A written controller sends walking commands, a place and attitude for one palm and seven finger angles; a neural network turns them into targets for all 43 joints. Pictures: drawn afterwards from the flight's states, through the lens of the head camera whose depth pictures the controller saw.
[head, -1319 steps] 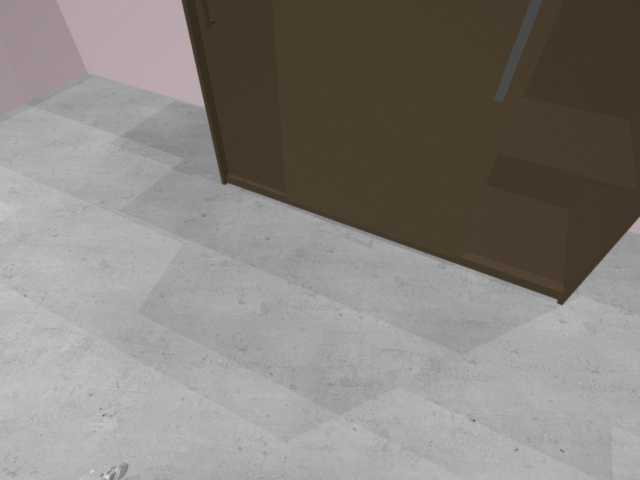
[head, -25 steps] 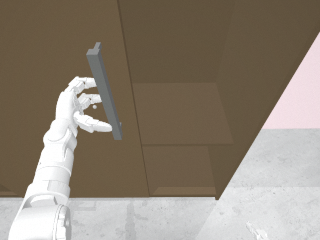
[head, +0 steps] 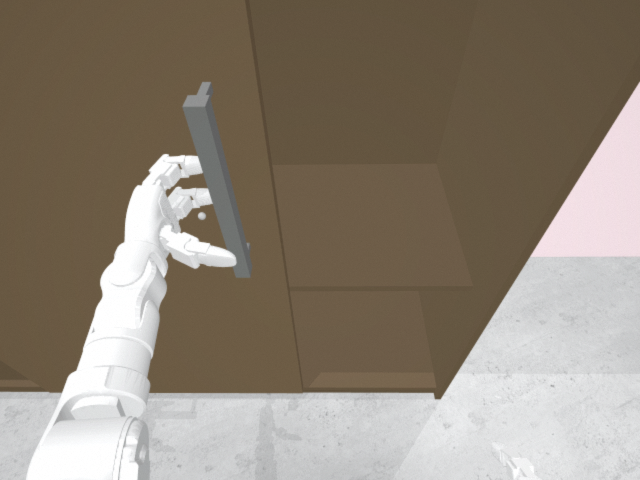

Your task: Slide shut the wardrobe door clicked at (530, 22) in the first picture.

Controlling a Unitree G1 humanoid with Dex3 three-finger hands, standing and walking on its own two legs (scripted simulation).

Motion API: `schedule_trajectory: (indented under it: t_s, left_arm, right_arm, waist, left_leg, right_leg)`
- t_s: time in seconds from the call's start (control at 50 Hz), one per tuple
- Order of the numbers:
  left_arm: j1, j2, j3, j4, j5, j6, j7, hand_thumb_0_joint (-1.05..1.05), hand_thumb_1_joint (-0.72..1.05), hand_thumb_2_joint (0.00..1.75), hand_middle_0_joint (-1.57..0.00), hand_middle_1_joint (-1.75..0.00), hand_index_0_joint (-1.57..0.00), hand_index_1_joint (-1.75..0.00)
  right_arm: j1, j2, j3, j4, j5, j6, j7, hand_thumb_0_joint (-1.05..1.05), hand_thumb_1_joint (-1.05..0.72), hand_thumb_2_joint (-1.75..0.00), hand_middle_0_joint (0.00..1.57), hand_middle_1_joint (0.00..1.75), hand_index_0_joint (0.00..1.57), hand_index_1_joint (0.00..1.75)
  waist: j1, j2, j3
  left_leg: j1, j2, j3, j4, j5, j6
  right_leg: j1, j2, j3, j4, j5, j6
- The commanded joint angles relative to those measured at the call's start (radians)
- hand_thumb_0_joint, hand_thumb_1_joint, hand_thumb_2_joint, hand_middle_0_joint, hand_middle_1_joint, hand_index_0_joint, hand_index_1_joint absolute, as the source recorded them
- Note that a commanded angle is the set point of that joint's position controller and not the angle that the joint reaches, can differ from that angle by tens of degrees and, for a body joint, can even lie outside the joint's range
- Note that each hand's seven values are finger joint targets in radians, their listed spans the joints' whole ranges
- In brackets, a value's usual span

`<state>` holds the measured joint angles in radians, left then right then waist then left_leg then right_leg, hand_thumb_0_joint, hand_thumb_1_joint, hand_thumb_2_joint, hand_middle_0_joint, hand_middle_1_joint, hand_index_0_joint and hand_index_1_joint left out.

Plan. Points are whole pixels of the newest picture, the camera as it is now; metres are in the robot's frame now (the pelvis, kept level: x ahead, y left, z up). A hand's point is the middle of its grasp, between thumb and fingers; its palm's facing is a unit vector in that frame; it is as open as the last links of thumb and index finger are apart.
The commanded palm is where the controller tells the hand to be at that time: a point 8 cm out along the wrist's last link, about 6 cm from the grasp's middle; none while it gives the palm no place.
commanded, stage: slide the fingers in behind the handle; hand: left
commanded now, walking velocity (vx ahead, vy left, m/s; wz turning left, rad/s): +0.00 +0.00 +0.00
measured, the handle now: (228, 194) +0.45 +0.14 +0.12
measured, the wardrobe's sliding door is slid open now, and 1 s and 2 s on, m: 0.41 0.41 0.41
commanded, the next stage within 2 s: grip the handle and tug to test in 1.30 s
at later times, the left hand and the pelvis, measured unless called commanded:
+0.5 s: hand (220, 214) +0.40 +0.14 +0.13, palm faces +0.02 -1.00 +0.00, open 14.0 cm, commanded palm +0.37 +0.19 +0.13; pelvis +0.01 +0.00 +0.00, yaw +0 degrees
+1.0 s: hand (238, 215) +0.40 +0.12 +0.13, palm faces +0.04 -1.00 -0.01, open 14.0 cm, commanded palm +0.37 +0.17 +0.13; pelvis +0.01 -0.01 +0.00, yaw +0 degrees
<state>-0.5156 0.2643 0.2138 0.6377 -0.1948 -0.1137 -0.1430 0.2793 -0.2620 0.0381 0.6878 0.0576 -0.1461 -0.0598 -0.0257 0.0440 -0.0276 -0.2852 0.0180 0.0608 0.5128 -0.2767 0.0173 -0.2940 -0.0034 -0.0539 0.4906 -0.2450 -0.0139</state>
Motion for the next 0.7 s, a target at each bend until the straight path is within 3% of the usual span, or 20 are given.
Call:
schedule_trajectory:
  t_s: [0.0,0.1,0.12,0.14,0.16,0.22,0.26,0.28,0.32,0.38,0.4,0.46,0.48,0.5,0.54,0.56,0.58,0.62,0.68]
  left_arm:
    - [-0.405,0.175,0.042,-0.268,0.003,-0.081,0.027,0.00,-0.50,0.30,-0.30,-1.20,-0.30,-1.20]
    - [-0.383,0.141,0.015,-0.282,0.009,-0.058,0.037,0.00,-0.50,0.30,-0.30,-1.20,-0.30,-1.20]
    - [-0.399,0.132,0.008,-0.287,0.006,-0.054,0.039,0.00,-0.50,0.30,-0.30,-1.20,-0.30,-1.20]
    - [-0.423,0.118,-0.004,-0.293,0.004,-0.053,0.041,0.00,-0.50,0.30,-0.30,-1.20,-0.30,-1.20]
    - [-0.399,0.134,0.013,-0.281,0.005,-0.047,0.043,0.00,-0.50,0.30,-0.30,-1.20,-0.30,-1.20]
    - [-0.434,0.107,-0.019,-0.297,0.011,-0.042,0.050,0.00,-0.50,0.30,-0.30,-1.20,-0.30,-1.20]
    - [-0.399,0.122,0.006,-0.297,0.013,-0.038,0.059,0.00,-0.50,0.30,-0.30,-1.20,-0.30,-1.20]
    - [-0.412,0.102,-0.010,-0.319,0.012,-0.039,0.059,0.00,-0.50,0.30,-0.30,-1.20,-0.30,-1.20]
    - [-0.376,0.134,0.027,-0.312,0.011,-0.038,0.066,0.00,-0.50,0.30,-0.30,-1.20,-0.30,-1.20]
    - [-0.403,0.054,-0.051,-0.351,0.011,-0.040,0.059,0.00,-0.50,0.30,-0.30,-1.20,-0.30,-1.20]
    - [-0.385,0.064,-0.038,-0.314,0.012,-0.034,0.064,0.00,-0.50,0.30,-0.30,-1.20,-0.30,-1.20]
    - [-0.400,0.046,-0.055,-0.340,0.014,-0.031,0.070,0.00,-0.50,0.30,-0.30,-1.20,-0.30,-1.20]
    - [-0.371,0.081,-0.019,-0.331,0.013,-0.027,0.076,0.00,-0.50,0.30,-0.30,-1.20,-0.30,-1.20]
    - [-0.356,0.088,-0.023,-0.332,0.022,-0.026,0.080,0.00,-0.50,0.30,-0.30,-1.20,-0.30,-1.20]
    - [-0.376,0.056,-0.049,-0.356,0.024,-0.024,0.088,0.00,-0.50,0.30,-0.30,-1.20,-0.30,-1.20]
    - [-0.375,0.057,-0.041,-0.347,0.024,-0.022,0.095,0.00,-0.50,0.30,-0.30,-1.20,-0.30,-1.20]
    - [-0.382,0.045,-0.051,-0.355,0.023,-0.021,0.099,0.00,-0.50,0.30,-0.30,-1.20,-0.30,-1.20]
    - [-0.347,0.099,0.004,-0.351,0.022,-0.022,0.111,0.00,-0.50,0.30,-0.30,-1.20,-0.30,-1.20]
    - [-0.353,0.066,-0.027,-0.355,0.026,-0.020,0.115,0.00,-0.50,0.30,-0.30,-1.20,-0.30,-1.20]
  right_arm:
    - [-0.044,-0.122,-0.048,-0.123,-0.009,-0.052,0.004,0.00,-0.90,-0.90,0.20,0.30,0.20,0.30]
    - [-0.056,-0.121,-0.048,-0.125,-0.006,-0.048,0.009,0.00,-0.90,-0.90,0.20,0.30,0.20,0.30]
    - [-0.065,-0.117,-0.045,-0.125,-0.003,-0.046,0.009,0.00,-0.90,-0.90,0.20,0.30,0.20,0.30]
    - [-0.063,-0.116,-0.045,-0.124,-0.004,-0.047,0.008,0.00,-0.90,-0.90,0.20,0.30,0.20,0.30]
    - [-0.070,-0.117,-0.046,-0.124,-0.003,-0.046,0.004,0.00,-0.90,-0.90,0.20,0.30,0.20,0.30]
    - [-0.071,-0.111,-0.040,-0.125,-0.004,-0.045,0.004,0.00,-0.90,-0.90,0.20,0.30,0.20,0.30]
    - [-0.066,-0.111,-0.045,-0.124,-0.007,-0.044,0.004,0.00,-0.90,-0.90,0.20,0.30,0.20,0.30]
    - [-0.066,-0.108,-0.044,-0.129,-0.008,-0.046,0.007,0.00,-0.90,-0.90,0.20,0.30,0.20,0.30]
    - [-0.067,-0.108,-0.044,-0.129,-0.011,-0.045,0.009,0.00,-0.90,-0.90,0.20,0.30,0.20,0.30]
    - [-0.074,-0.100,-0.046,-0.131,-0.006,-0.050,0.012,0.00,-0.90,-0.90,0.20,0.30,0.20,0.30]
    - [-0.069,-0.104,-0.047,-0.124,-0.007,-0.047,0.012,0.00,-0.90,-0.90,0.20,0.30,0.20,0.30]
    - [-0.076,-0.101,-0.046,-0.127,-0.006,-0.047,0.014,0.00,-0.90,-0.90,0.20,0.30,0.20,0.30]
    - [-0.075,-0.104,-0.049,-0.125,-0.007,-0.046,0.012,0.00,-0.90,-0.90,0.20,0.30,0.20,0.30]
    - [-0.076,-0.105,-0.047,-0.126,-0.009,-0.042,0.014,0.00,-0.90,-0.90,0.20,0.30,0.20,0.30]
    - [-0.083,-0.097,-0.044,-0.132,-0.008,-0.043,0.017,0.00,-0.90,-0.90,0.20,0.30,0.20,0.30]
    - [-0.079,-0.097,-0.045,-0.130,-0.009,-0.043,0.016,0.00,-0.90,-0.90,0.20,0.30,0.20,0.30]
    - [-0.082,-0.096,-0.046,-0.129,-0.009,-0.042,0.018,0.00,-0.90,-0.90,0.20,0.30,0.20,0.30]
    - [-0.081,-0.101,-0.049,-0.131,-0.012,-0.038,0.017,0.00,-0.90,-0.90,0.20,0.30,0.20,0.30]
    - [-0.092,-0.093,-0.044,-0.135,-0.010,-0.036,0.017,0.00,-0.90,-0.90,0.20,0.30,0.20,0.30]
  waist:
    - [0.007,0.013,-0.319]
    - [-0.001,-0.056,-0.277]
    - [-0.005,-0.025,-0.253]
    - [-0.013,-0.056,-0.249]
    - [-0.003,-0.039,-0.240]
    - [-0.008,-0.013,-0.246]
    - [0.002,-0.044,-0.279]
    - [0.001,-0.033,-0.302]
    - [0.014,-0.044,-0.309]
    - [-0.006,-0.032,-0.300]
    - [-0.005,-0.070,-0.272]
    - [-0.006,-0.023,-0.269]
    - [0.007,-0.045,-0.282]
    - [0.013,-0.022,-0.278]
    - [0.007,-0.015,-0.276]
    - [0.006,-0.050,-0.277]
    - [0.002,-0.046,-0.277]
    - [0.019,-0.080,-0.288]
    - [0.016,-0.066,-0.271]
  left_leg:
    - [0.163,-0.003,-0.058,-0.051,0.264,0.005]
    - [0.142,0.001,-0.051,-0.053,0.284,0.008]
    - [0.139,-0.001,-0.051,-0.057,0.258,0.008]
    - [0.142,0.000,-0.054,-0.061,0.242,0.009]
    - [0.136,0.001,-0.054,-0.063,0.235,0.008]
    - [0.147,-0.002,-0.058,-0.064,0.240,0.006]
    - [0.157,-0.001,-0.054,-0.056,0.276,0.007]
    - [0.168,-0.003,-0.052,-0.054,0.298,0.005]
    - [0.163,-0.003,-0.052,-0.053,0.306,0.005]
    - [0.182,-0.001,-0.047,-0.049,0.321,0.004]
    - [0.158,-0.001,-0.047,-0.049,0.297,0.007]
    - [0.171,-0.005,-0.047,-0.055,0.274,0.006]
    - [0.166,-0.004,-0.048,-0.053,0.288,0.006]
    - [0.159,-0.006,-0.045,-0.056,0.284,0.004]
    - [0.160,-0.007,-0.044,-0.058,0.288,0.004]
    - [0.160,-0.005,-0.048,-0.057,0.293,0.005]
    - [0.164,-0.005,-0.043,-0.057,0.287,0.006]
    - [0.147,-0.007,-0.037,-0.059,0.286,0.010]
    - [0.138,-0.009,-0.028,-0.065,0.269,0.010]
  right_leg:
    - [0.095,0.010,0.025,-0.029,0.277,-0.016]
    - [0.105,0.009,0.019,-0.032,0.312,-0.012]
    - [0.088,0.008,0.022,-0.039,0.290,-0.012]
    - [0.082,0.010,0.019,-0.041,0.275,-0.010]
    - [0.080,0.010,0.021,-0.042,0.264,-0.013]
    - [0.080,0.008,0.020,-0.041,0.262,-0.015]
    - [0.101,0.010,0.020,-0.035,0.300,-0.014]
    - [0.111,0.008,0.021,-0.031,0.324,-0.013]
    - [0.129,0.008,0.022,-0.031,0.332,-0.013]
    - [0.107,0.010,0.019,-0.031,0.346,-0.011]
    - [0.105,0.011,0.019,-0.039,0.327,-0.010]
    - [0.091,0.010,0.021,-0.041,0.306,-0.012]
    - [0.109,0.011,0.021,-0.038,0.320,-0.013]
    - [0.114,0.010,0.021,-0.039,0.311,-0.014]
    - [0.114,0.008,0.022,-0.037,0.320,-0.014]
    - [0.113,0.010,0.019,-0.036,0.323,-0.012]
    - [0.108,0.010,0.021,-0.040,0.322,-0.010]
    - [0.146,0.009,0.026,-0.043,0.336,-0.009]
    - [0.144,0.007,0.029,-0.046,0.335,-0.007]
